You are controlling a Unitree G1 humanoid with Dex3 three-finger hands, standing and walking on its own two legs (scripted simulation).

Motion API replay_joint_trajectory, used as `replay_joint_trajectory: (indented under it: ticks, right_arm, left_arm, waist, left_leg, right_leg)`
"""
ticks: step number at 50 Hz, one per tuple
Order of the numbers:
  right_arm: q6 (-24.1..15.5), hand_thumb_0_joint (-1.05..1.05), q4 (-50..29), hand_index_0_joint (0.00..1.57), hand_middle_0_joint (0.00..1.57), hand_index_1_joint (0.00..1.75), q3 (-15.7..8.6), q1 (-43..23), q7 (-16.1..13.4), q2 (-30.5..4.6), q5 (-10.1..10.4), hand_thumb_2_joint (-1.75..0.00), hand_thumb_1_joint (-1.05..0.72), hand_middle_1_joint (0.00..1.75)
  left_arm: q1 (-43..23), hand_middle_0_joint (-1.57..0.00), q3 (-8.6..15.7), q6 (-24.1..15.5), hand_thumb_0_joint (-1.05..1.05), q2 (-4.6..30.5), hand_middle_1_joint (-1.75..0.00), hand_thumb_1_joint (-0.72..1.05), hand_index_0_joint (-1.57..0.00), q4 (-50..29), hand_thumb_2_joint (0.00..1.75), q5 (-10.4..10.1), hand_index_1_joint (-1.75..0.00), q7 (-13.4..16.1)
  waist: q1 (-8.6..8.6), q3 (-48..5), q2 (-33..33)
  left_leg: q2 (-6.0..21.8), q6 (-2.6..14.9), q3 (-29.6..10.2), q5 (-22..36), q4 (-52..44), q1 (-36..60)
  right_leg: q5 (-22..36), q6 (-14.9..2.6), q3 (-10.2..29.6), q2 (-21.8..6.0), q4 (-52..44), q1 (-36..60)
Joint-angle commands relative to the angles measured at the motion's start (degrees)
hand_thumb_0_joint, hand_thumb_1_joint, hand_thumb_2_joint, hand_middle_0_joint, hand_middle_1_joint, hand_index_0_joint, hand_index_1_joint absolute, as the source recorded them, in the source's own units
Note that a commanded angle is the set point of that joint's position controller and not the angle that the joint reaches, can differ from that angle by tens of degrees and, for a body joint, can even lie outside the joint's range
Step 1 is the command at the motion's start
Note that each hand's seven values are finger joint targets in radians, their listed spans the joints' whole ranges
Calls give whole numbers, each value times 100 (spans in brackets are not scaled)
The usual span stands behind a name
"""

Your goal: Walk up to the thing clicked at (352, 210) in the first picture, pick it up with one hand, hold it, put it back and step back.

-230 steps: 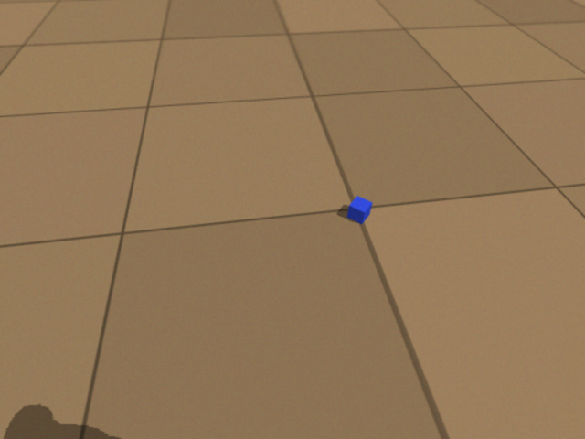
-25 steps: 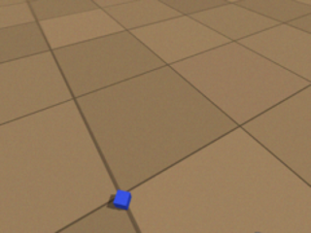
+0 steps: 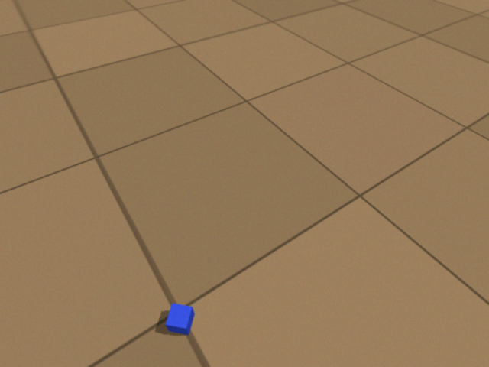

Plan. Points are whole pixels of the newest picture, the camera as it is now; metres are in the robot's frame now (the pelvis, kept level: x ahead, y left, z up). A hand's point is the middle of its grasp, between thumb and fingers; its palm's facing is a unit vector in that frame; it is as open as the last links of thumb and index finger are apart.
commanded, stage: walk up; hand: left
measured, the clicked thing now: (180, 319) +0.44 +0.24 -0.74
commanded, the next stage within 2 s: stand in 0.30 s
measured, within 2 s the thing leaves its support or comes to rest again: neither
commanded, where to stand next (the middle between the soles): +0.04 +0.01 m, yaw -1 degrees
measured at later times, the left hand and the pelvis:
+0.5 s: hand out of the picture +0.08 +0.25 -0.16, palm faces -0.02 -0.94 -0.34, open 7.4 cm; pelvis +0.01 +0.00 +0.00, yaw +0 degrees
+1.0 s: hand out of the picture +0.09 +0.24 -0.15, palm faces -0.03 -0.94 -0.35, open 7.4 cm; pelvis +0.02 -0.01 +0.00, yaw +0 degrees
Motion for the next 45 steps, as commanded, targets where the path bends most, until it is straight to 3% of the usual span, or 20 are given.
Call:
replay_joint_trajectory:
  ticks: [1, 10, 17, 33, 39, 40, 45]
  right_arm:
    - [-116, 0, -404, 20, 20, 30, -191, -376, -100, -1231, -13, -90, -90, 30]
    - [-99, 0, -459, 20, 20, 30, -203, -356, -101, -1196, -14, -90, -90, 30]
    - [-100, 0, -502, 20, 20, 30, -206, -392, -110, -1169, -55, -90, -90, 30]
    - [-141, 0, -541, 20, 20, 30, -194, -413, -135, -1176, -39, -90, -90, 30]
    - [-128, 0, -543, 20, 20, 30, -187, -386, -134, -1199, -35, -90, -90, 30]
    - [-123, 0, -534, 20, 20, 30, -182, -373, -137, -1186, -39, -90, -90, 30]
    - [-119, 0, -519, 20, 20, 30, -196, -300, -131, -1238, -45, -90, -90, 30]
  left_arm:
    - [-246, -20, 211, -131, 0, 1258, -30, 90, -20, -300, 90, -23, -30, 83]
    - [-229, -20, 217, -141, 0, 1237, -30, 90, -20, -326, 90, -17, -30, 89]
    - [-138, -20, 171, -127, 0, 1244, -30, 90, -20, -334, 90, -23, -30, 109]
    - [-24, -20, 183, -128, 0, 1315, -30, 90, -20, -420, 90, -18, -30, 93]
    - [22, -20, 164, -127, 0, 1288, -30, 90, -20, -426, 90, -23, -30, 95]
    - [4, -20, 161, -123, 0, 1275, -30, 90, -20, -420, 90, -15, -30, 94]
    - [31, -20, 161, -122, 0, 1271, -30, 90, -20, -458, 90, -20, -30, 96]
  waist:
    - [82, -477, 8]
    - [67, -563, -127]
    - [40, -332, -235]
    - [64, -556, 4]
    - [87, -473, -66]
    - [73, -408, -100]
    - [77, -487, -30]
  left_leg:
    - [562, 220, -558, 173, -430, 23]
    - [556, 212, -500, 455, -350, 198]
    - [585, 141, -520, 391, -441, 211]
    - [643, 136, -459, 902, -381, 396]
    - [627, 138, -458, 780, -388, 332]
    - [590, 124, -438, 543, -418, 264]
    - [608, 142, -418, 665, -383, 352]
  right_leg:
    - [227, -209, 470, -485, -336, 130]
    - [423, -191, 441, -517, -331, 125]
    - [111, -191, 445, -537, -415, -101]
    - [634, -241, 449, -582, -270, 116]
    - [566, -227, 436, -575, -332, 130]
    - [408, -216, 472, -579, -384, 79]
    - [525, -249, 485, -588, -386, 121]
